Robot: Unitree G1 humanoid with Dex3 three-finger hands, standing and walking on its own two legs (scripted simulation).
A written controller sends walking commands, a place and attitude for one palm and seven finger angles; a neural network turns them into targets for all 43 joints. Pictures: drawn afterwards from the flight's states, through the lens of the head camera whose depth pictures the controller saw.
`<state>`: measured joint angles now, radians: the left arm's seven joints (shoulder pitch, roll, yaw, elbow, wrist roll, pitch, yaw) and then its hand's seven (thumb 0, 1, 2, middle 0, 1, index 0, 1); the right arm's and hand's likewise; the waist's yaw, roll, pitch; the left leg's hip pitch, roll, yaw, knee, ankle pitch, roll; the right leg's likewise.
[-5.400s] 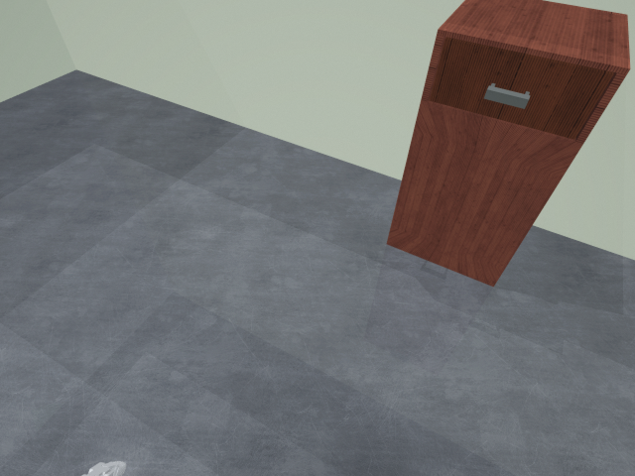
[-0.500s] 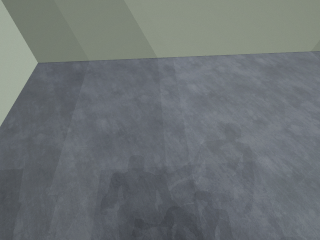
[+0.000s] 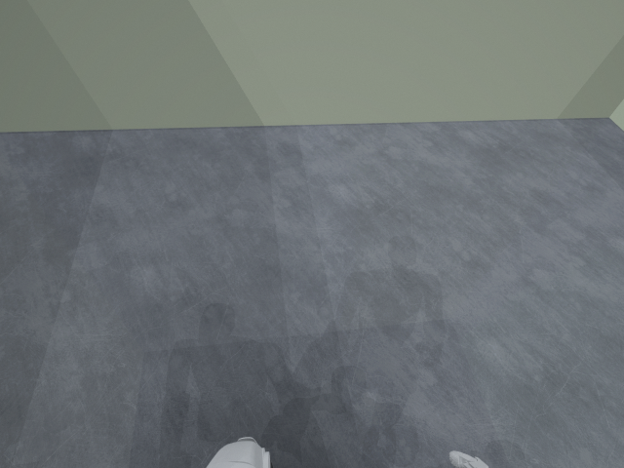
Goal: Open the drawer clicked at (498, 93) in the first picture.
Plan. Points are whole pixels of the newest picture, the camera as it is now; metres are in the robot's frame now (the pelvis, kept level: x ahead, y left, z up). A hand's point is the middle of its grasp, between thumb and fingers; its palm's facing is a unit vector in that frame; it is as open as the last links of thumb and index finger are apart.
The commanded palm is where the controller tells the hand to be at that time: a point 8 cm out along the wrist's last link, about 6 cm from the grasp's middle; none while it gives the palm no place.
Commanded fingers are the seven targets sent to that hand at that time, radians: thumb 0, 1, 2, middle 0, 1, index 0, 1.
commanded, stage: turn to face it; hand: left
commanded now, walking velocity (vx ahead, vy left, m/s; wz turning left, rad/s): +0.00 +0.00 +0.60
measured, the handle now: out of the picture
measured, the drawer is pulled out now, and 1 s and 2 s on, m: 0.00 0.00 0.00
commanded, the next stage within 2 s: none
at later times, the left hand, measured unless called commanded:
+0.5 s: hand (191, 450) +0.16 +0.17 -0.13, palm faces +0.19 -0.95 -0.23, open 7.4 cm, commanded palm none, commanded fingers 0.00 0.90 0.90 -0.20 -0.30 -0.20 -0.30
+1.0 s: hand out of the picture -0.05 +0.20 -0.17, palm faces +0.55 -0.79 -0.25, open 7.4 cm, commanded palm none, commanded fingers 0.00 0.90 0.90 -0.20 -0.30 -0.20 -0.30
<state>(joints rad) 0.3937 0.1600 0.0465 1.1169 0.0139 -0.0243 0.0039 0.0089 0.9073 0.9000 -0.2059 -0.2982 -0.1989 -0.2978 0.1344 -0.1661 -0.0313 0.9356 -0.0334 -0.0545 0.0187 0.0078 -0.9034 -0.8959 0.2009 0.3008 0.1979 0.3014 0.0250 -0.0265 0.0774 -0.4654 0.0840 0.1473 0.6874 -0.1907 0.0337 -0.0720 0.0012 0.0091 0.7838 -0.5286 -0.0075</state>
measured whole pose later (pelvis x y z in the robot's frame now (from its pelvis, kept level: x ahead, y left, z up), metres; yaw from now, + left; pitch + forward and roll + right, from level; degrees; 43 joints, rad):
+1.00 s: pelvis +0.06 +0.01 +0.01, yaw +31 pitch +1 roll +0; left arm 0.27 0.27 0.07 0.96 0.02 0.06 0.01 0.01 0.91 0.90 -0.20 -0.30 -0.20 -0.30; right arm 0.08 -0.24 -0.06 0.87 -0.02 0.03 0.03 0.01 -0.91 -0.90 0.20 0.30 0.19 0.30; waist 0.04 -0.07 0.10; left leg -0.32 0.02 0.11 0.65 -0.33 0.03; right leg -0.34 -0.19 -0.21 0.91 -0.52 0.07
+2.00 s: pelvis +0.03 -0.02 +0.01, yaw +67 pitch +0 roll +0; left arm 0.26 0.29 0.07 0.94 0.02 0.08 0.02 0.01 0.91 0.90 -0.20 -0.30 -0.20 -0.30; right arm 0.11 -0.24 -0.06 0.88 -0.02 0.03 0.03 0.01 -0.91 -0.90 0.20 0.30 0.20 0.30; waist 0.03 -0.07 0.09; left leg -0.31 0.00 0.08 0.65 -0.33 0.05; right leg -0.37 -0.16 -0.15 0.98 -0.55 0.08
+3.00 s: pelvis +0.03 -0.05 +0.02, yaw +97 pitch +0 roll +0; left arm 0.29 0.25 0.06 0.99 0.02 0.05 0.02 0.01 0.91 0.90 -0.20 -0.30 -0.20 -0.30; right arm 0.14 -0.21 -0.04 0.95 -0.02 0.03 0.01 0.01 -0.91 -0.90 0.20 0.30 0.20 0.30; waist 0.04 -0.06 0.07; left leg -0.24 0.01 0.05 0.58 -0.33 0.02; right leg -0.32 -0.13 -0.12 0.83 -0.52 0.05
